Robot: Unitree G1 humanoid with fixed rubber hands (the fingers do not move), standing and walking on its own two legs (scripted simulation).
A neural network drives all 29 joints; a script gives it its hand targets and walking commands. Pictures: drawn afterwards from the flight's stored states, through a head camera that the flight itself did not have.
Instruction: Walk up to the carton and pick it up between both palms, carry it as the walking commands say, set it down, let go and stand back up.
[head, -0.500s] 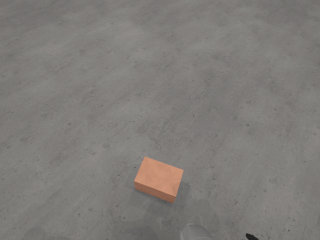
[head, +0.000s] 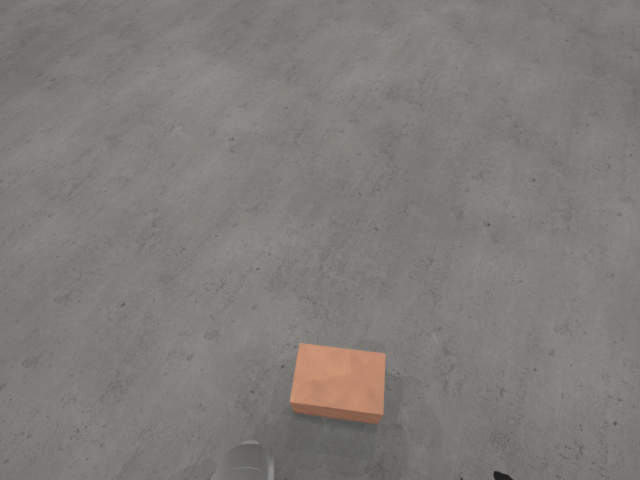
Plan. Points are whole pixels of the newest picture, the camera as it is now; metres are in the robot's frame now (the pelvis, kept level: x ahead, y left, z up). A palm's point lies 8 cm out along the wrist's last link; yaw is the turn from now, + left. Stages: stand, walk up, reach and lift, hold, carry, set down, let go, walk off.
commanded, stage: walk up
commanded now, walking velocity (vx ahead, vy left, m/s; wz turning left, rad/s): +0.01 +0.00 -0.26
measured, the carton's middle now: (338, 383) +0.39 -0.02 -0.71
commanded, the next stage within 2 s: stand in 0.92 s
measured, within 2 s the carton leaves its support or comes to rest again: neither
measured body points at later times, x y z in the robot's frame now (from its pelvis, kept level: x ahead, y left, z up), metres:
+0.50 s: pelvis +0.00 +0.02 -0.01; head +0.03 +0.02 +0.44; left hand +0.14 +0.28 -0.14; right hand +0.02 -0.29 -0.14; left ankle +0.06 +0.20 -0.74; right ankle -0.04 -0.11 -0.74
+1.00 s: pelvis +0.00 -0.01 +0.00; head +0.01 -0.01 +0.45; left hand +0.06 +0.20 -0.16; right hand +0.00 -0.25 -0.15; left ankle +0.00 +0.10 -0.74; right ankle -0.03 -0.12 -0.74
